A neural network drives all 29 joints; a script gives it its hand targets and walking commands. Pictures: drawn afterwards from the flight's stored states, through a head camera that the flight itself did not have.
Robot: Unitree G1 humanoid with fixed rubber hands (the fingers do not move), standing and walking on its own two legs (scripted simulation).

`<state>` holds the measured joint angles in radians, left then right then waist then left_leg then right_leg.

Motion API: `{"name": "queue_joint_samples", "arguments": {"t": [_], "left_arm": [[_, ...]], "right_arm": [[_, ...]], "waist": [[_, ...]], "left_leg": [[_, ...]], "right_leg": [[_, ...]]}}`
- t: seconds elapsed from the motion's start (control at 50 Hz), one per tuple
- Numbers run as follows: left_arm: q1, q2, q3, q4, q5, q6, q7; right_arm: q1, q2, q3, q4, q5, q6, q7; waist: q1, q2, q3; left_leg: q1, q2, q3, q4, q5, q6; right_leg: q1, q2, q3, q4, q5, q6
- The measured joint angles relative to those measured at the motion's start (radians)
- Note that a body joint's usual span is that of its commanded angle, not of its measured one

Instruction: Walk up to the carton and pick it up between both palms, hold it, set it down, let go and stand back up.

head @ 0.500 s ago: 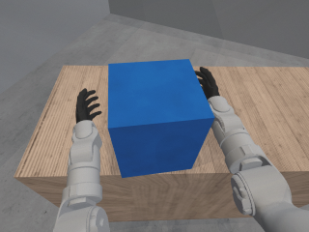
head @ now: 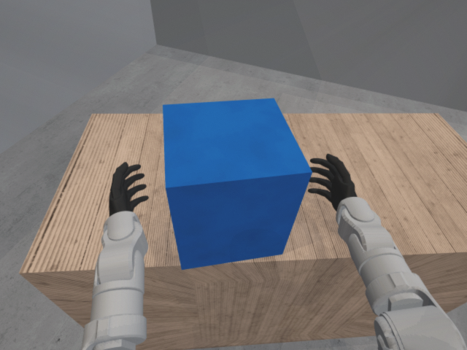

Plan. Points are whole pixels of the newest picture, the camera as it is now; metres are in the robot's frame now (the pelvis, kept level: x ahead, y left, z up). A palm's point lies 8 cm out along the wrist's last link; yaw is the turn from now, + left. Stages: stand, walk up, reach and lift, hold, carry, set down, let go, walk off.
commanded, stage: set down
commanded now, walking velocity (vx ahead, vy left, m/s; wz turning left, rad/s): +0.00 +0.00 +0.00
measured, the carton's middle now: (227, 185) +0.39 +0.08 +0.06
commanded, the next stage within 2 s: none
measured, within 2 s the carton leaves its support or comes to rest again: neither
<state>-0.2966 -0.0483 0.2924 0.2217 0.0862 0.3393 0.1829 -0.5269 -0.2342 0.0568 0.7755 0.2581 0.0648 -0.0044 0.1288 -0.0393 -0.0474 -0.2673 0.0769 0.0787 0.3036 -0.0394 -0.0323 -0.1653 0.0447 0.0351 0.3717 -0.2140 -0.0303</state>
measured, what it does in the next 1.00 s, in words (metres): stands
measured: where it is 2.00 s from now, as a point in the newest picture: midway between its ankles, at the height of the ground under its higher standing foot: outside the picture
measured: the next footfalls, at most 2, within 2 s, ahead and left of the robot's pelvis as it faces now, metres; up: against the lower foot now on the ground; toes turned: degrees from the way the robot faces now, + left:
none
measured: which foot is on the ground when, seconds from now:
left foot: down 0.00-1.00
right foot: down 0.00-1.00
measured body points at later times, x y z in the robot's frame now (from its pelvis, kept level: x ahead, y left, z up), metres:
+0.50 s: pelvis +0.00 +0.00 +0.00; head -0.01 +0.01 +0.45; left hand +0.26 +0.24 +0.07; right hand +0.34 -0.17 +0.07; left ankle +0.07 +0.14 -0.75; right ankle -0.01 -0.10 -0.75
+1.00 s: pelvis +0.00 -0.01 +0.00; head -0.01 +0.00 +0.45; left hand +0.21 +0.24 +0.06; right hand +0.28 -0.19 +0.05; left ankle +0.07 +0.14 -0.75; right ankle -0.01 -0.10 -0.75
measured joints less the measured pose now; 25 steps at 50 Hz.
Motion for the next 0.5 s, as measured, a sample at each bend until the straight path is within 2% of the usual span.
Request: {"name": "queue_joint_samples", "arguments": {"t": [0.16,0.22,0.36,0.5], "left_arm": [[0.040,0.001,-0.023,-0.046,-0.022,0.030,0.031],[0.086,0.001,-0.046,-0.133,-0.023,0.047,0.033],[0.174,0.005,-0.050,-0.207,-0.025,0.094,0.012],[0.247,0.006,-0.055,-0.290,-0.036,0.092,0.007]], "right_arm": [[0.037,-0.018,0.000,-0.056,0.016,0.009,0.044],[0.074,-0.018,0.000,-0.104,0.023,0.012,0.056],[0.205,-0.019,0.000,-0.233,0.023,0.020,0.057],[0.325,-0.041,0.000,-0.367,0.025,0.014,0.053]], "waist": [[-0.003,0.000,-0.001],[-0.005,0.000,0.007],[-0.025,0.000,0.018],[-0.050,0.000,0.023]], "left_leg": [[-0.001,0.000,0.000,0.000,0.003,0.003],[0.006,0.000,0.000,-0.001,0.002,0.003],[0.022,0.000,0.000,-0.008,0.001,0.003],[0.032,0.000,0.000,-0.010,0.001,0.002]], "right_leg": [[-0.001,0.001,0.000,0.000,0.004,0.000],[0.005,0.001,0.000,0.000,0.003,0.000],[0.018,0.001,0.000,0.000,-0.002,0.000],[0.027,0.001,0.000,0.000,-0.003,0.000]]}}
